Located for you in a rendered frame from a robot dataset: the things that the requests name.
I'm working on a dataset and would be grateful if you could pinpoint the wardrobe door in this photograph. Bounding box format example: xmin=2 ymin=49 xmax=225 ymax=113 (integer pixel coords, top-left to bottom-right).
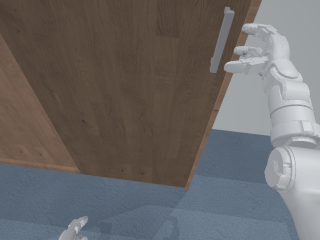
xmin=0 ymin=33 xmax=77 ymax=168
xmin=0 ymin=0 xmax=252 ymax=188

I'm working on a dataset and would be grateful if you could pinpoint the robot right forearm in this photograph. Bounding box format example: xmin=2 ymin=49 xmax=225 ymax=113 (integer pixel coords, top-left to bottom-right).
xmin=261 ymin=58 xmax=320 ymax=150

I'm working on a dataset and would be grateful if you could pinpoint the right robot hand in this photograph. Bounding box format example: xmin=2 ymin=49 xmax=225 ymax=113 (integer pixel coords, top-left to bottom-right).
xmin=224 ymin=23 xmax=290 ymax=76

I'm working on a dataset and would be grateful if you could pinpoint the robot right upper arm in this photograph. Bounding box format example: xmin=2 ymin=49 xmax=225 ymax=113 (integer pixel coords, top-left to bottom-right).
xmin=264 ymin=145 xmax=320 ymax=240

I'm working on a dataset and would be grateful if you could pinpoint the left robot hand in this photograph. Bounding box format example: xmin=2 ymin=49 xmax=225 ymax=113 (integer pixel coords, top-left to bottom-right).
xmin=59 ymin=216 xmax=88 ymax=240

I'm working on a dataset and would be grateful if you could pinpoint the handle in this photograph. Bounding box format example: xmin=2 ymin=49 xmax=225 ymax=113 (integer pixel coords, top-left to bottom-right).
xmin=209 ymin=6 xmax=235 ymax=73

